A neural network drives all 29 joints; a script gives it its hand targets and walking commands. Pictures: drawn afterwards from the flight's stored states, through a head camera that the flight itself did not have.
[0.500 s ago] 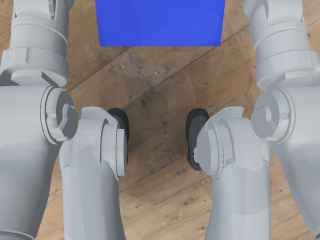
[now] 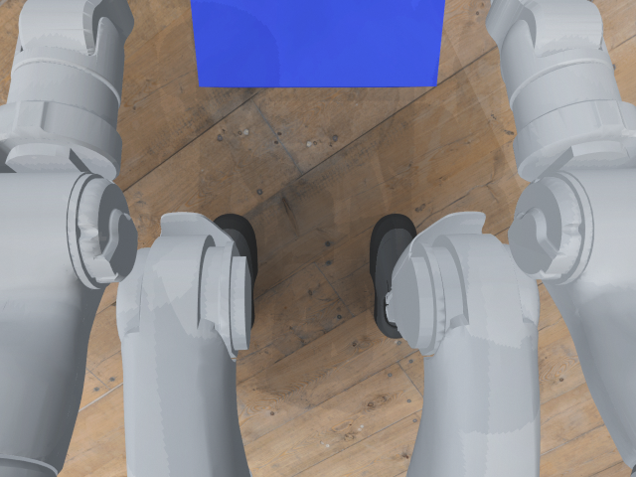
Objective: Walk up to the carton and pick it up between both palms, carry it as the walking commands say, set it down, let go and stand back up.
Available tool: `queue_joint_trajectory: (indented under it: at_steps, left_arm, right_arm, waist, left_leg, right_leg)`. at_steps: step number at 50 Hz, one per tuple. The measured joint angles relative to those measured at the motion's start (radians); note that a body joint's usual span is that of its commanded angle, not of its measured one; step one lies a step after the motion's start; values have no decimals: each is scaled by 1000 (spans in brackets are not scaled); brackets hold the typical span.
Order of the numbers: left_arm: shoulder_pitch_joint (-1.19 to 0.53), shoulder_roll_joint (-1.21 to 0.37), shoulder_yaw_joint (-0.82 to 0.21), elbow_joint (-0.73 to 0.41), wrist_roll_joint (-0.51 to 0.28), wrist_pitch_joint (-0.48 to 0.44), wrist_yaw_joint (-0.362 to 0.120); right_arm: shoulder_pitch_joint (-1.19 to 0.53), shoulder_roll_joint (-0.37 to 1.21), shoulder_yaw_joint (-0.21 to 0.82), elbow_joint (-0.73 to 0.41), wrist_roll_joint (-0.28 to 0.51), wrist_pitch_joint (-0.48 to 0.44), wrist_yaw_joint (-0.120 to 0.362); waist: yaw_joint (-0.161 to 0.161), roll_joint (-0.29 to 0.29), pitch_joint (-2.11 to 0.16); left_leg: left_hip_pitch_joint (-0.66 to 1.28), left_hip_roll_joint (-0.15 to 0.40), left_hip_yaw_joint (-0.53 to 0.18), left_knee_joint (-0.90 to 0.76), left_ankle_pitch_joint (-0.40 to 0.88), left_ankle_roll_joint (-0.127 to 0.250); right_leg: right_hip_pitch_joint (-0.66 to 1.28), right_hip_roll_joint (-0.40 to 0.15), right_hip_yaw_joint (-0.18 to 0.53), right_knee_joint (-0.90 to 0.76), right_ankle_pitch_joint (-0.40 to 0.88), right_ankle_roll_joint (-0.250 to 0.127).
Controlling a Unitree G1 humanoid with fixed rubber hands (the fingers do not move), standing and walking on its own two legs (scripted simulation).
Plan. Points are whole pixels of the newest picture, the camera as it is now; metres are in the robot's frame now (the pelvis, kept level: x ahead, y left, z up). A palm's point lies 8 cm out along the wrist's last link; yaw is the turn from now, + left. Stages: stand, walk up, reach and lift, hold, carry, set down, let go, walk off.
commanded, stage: set down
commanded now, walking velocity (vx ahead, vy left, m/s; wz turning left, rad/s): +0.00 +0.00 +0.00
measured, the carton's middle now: out of the picture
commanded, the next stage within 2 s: let go in 1.52 s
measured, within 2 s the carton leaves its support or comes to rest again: neither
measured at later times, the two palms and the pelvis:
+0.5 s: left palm out of the picture +0.55 +0.21 -0.11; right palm out of the picture +0.57 -0.15 -0.09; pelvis -0.01 +0.00 +0.03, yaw +0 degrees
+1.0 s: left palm out of the picture +0.55 +0.23 +0.04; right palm out of the picture +0.58 -0.15 +0.05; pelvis -0.02 +0.00 +0.16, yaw +2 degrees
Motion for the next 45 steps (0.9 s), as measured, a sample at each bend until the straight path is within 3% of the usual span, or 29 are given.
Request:
queue_joint_trajectory:
  at_steps: [10, 21, 45]
  left_arm:
    - [-10, 28, -46, -7, -59, -1, 5]
    - [29, 31, -53, -193, -71, 73, 37]
    - [35, 50, -40, -379, -71, 262, 31]
  right_arm:
    - [-1, -35, 13, -58, 46, 12, -8]
    - [1, -37, 23, -204, 63, 115, -45]
    - [2, -57, 23, -354, 63, 286, -53]
  waist:
    - [0, 0, 3]
    - [0, 0, 4]
    - [0, 0, 3]
  left_leg:
    - [3, 1, 0, 0, 4, 0]
    - [75, 1, 1, -31, 13, 0]
    - [388, 1, 3, -422, 97, 0]
  right_leg:
    - [2, 0, 0, 0, 5, 0]
    - [75, -2, 0, -29, 13, 0]
    - [393, -26, 0, -417, 88, -11]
